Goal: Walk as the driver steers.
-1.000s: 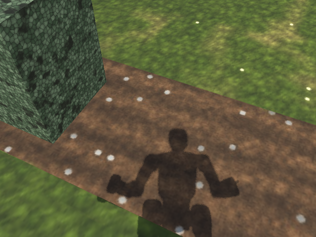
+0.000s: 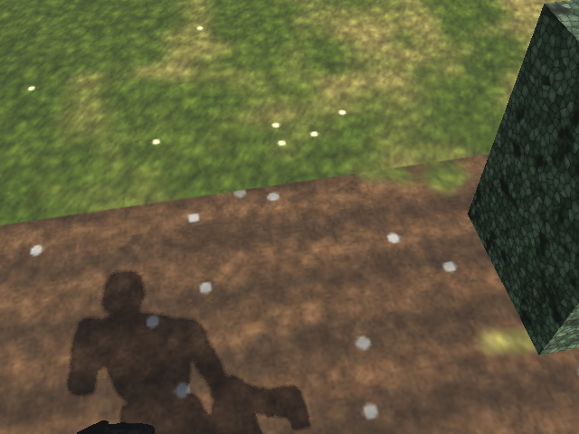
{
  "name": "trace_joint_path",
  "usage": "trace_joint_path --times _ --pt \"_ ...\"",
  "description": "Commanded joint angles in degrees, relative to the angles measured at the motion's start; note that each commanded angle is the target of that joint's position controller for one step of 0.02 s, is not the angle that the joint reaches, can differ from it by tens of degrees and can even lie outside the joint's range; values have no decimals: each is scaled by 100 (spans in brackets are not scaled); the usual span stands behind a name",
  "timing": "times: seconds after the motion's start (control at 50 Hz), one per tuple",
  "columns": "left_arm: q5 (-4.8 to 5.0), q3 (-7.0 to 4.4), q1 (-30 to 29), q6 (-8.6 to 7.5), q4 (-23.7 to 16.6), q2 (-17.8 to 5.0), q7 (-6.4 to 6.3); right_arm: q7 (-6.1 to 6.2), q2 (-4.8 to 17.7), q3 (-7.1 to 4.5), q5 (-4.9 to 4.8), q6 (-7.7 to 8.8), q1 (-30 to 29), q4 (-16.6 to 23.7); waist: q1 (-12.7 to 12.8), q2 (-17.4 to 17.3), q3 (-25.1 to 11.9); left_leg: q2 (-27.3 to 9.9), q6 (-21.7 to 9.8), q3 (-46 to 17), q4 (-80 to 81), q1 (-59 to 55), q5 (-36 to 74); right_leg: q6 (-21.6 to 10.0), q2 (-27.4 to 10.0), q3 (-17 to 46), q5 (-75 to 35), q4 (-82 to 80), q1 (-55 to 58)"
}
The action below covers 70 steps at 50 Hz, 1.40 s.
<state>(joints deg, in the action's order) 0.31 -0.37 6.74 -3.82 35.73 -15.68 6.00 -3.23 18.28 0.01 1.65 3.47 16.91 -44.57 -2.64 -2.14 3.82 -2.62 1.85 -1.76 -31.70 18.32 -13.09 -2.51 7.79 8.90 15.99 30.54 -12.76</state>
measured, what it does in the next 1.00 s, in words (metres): walks ahead, turning left: right foot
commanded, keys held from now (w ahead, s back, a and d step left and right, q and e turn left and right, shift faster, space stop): q+shift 0.58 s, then e+shift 0.40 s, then w+e+shift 0.02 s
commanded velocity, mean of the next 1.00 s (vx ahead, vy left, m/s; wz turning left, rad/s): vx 0.00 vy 0.00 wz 0.38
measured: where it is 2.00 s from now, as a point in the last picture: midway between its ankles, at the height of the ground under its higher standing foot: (284, 368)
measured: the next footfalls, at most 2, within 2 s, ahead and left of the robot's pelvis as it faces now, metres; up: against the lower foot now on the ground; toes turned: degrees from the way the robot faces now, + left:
right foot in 0.72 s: +0.19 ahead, -0.03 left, +0.00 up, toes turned +35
left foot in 1.14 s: +0.09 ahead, +0.16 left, +0.00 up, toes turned +13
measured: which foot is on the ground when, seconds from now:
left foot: down 0.00-0.82, up 0.84-1.00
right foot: down 0.00-0.28, up 0.30-0.70, down 0.72-1.00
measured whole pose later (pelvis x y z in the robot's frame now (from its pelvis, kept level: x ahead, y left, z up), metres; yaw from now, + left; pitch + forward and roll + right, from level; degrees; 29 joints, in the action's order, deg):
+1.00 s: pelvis +0.10 +0.02 +0.02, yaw +22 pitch +1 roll +1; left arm -1.7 -1.7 15.9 -7.6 40.1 -16.3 2.3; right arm 3.5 18.2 -1.8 4.3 1.7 7.6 -37.9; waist 2.2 1.0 2.7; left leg 1.7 5.4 -4.7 -51.2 20.4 -30.3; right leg -3.9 6.3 11.6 9.1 21.7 -12.3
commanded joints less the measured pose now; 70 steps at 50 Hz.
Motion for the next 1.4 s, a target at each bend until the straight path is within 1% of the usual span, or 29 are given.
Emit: trace_joint_path --times 0.02,0.12,0.18,0.22,0.28,0.3,0.32,0.34,0.42,0.5,0.6,0.66,0.7,0.72,0.74,0.76,0.8,0.82,0.92,0.98,1.04,1.12,1.14,1.16,1.18,1.2,1.22,1.28,1.4 --pt "-165 -583 676 -10 -346 -1621 -410 87 1521 -452 89 278 -946 813 815 -48 -592 -363 -1091 -1051 803 815 1342 -355 -641 68 -99 -218 1021" --pt "-81 -511 545 -19 -539 -1159 -837 125 839 -336 46 321 -327 719 433 296 -651 -190 -1347 -1188 324 440 1230 -1114 -1397 549 -1220 -512 1026" --pt "-126 -556 536 -64 -520 -1217 -862 17 567 -270 174 254 -299 679 446 800 -502 363 -781 -364 -377 795 462 -1613 -2269 909 -2377 -1012 1423" --pt "-230 -566 335 -127 -364 -1275 -929 -31 549 -288 109 225 -237 638 364 741 -159 177 -557 -238 -433 755 -687 -1284 -2695 840 -2253 -1143 1290" --pt "-313 -518 -12 -140 -318 -1265 -824 -135 810 -443 81 388 -60 645 206 295 -480 601 -920 -251 834 -1226 1445 -320 -1608 -513 -1208 164 236" --pt "-337 -429 251 -134 -570 -973 -729 -1 1552 -630 64 414 147 924 157 -897 -1283 -798 -2395 -2693 1217 -2529 3183 463 -620 -1214 305 1804 -857" --pt "-343 -415 270 -143 -527 -1013 -669 23 1468 -622 164 411 519 889 -104 -759 -1395 -1421 -2744 -3736 1446 -2991 2981 599 -347 -389 2463 2752 -1740" --pt "-283 -414 184 -121 -422 -1031 -715 39 1219 -637 208 454 516 683 -112 -217 -570 -1304 -2322 -3182 1431 -2455 2624 584 -685 12 2347 3337 -2102" --pt "-598 -369 449 -75 -155 -1045 -893 -1 813 -452 27 383 -384 935 504 -113 -410 -561 -1780 -2512 1789 -1198 2007 594 -1021 -179 1477 2799 -1391" --pt "-314 -260 626 49 92 -942 -821 -15 1133 -577 90 422 -571 1268 430 -363 -440 -143 -1626 -2635 1844 -687 799 842 -754 -413 778 1559 -757" --pt "-284 -143 602 -24 257 -902 -786 -17 1048 -578 47 281 -410 1528 130 -351 -615 -363 -1684 -3376 1318 -1094 661 790 -674 -362 462 892 -1073" --pt "-233 -123 638 7 399 -850 -626 -3 910 -469 -56 146 -501 1498 75 -187 -678 -461 -1545 -3199 942 -754 1045 647 -740 -610 -105 306 -632" --pt "-145 -46 611 -8 440 -595 -409 -73 453 -202 -103 34 -697 1326 279 -41 -671 -262 -1186 -3041 812 -83 798 403 -870 -368 -1143 -442 251" --pt "-71 48 776 -42 489 -366 -248 -176 -3 22 -203 -22 -693 1153 447 175 -731 12 -695 -2740 661 182 209 210 -1126 -45 -1765 -918 786" --pt "28 108 836 -138 470 -497 -108 -288 -282 83 -300 -121 57 967 55 900 -886 613 179 -1846 160 360 -1152 -505 -1961 985 -2855 -1212 1194" --pt "-17 112 74 -177 245 -664 46 -225 193 -97 -199 -186 453 865 -398 483 -750 540 607 -1362 318 -57 -1283 -929 -2049 1481 -1657 -1060 306" --pt "-101 -195 48 -145 220 -1197 57 46 694 -257 -58 -325 -624 1050 -32 384 -321 600 451 -865 504 -732 -658 -453 -1193 1101 755 -1547 -836" --pt "-153 -348 98 -159 167 -1488 -23 225 898 -365 76 -292 -822 1094 40 559 -352 672 334 -652 207 -466 -752 -617 -1318 1414 656 -1646 -566" --pt "-225 -423 1230 -442 151 -1101 -406 792 569 -334 171 -80 -1249 1193 665 1089 -508 447 332 -532 -2419 1076 -2081 -1790 -2258 2703 -1300 -1589 901" --pt "-184 -363 949 -515 75 -886 -441 723 286 -243 304 -57 -1135 1137 389 578 -497 260 400 -300 -2257 933 -1959 -1388 -1741 1953 -2579 -1459 950" --pt "-145 -396 1094 -343 28 -938 -399 521 -3 -132 358 -42 -921 955 494 794 -251 376 434 21 -505 126 -1718 -1206 -1229 2156 1064 -1982 545" --pt "-205 -432 416 -100 -253 -1121 -206 168 168 -103 163 139 -331 585 188 469 -385 579 24 258 1261 -1780 -136 -1152 -812 2311 1339 -1043 -654" --pt "-234 -327 360 -117 -272 -848 -193 139 331 -126 153 237 -105 542 34 436 -501 136 -301 -20 998 -2586 77 -893 -690 2387 1447 -577 -1521" --pt "-309 -127 513 -184 -267 -311 -204 208 649 -225 197 374 691 386 -289 -61 -783 -971 -1263 -1205 1132 -3644 -155 -461 -381 2090 1846 402 -2670" --pt "-525 61 417 -235 -384 353 -137 305 1029 -278 256 482 806 350 -286 -512 -334 -2397 -2408 -3391 1862 -3904 -886 164 50 1011 1408 1854 -4240" --pt "-624 23 318 -193 -146 131 -161 319 663 -152 223 472 375 346 -113 137 170 -2494 -2180 -3279 2268 -3442 -1906 198 -715 813 828 2550 -4704" --pt "101 -540 -37 142 -285 -1350 -301 398 1425 -635 -80 109 274 341 -259 870 -175 -2060 -1191 -2260 2161 -3026 -1763 110 -718 -36 546 2395 -3858" --pt "-79 -468 12 582 -306 -885 -110 394 722 -418 -216 -97 399 150 -185 -488 238 -1152 -611 -571 2190 -2410 394 74 -950 -584 -312 3315 -3598" --pt "-190 -468 -486 617 -232 -665 -26 427 421 -417 -1 205 1136 -347 -165 -164 433 -1131 -616 685 1906 -2553 1717 -287 -1151 -815 -1416 3851 -3998"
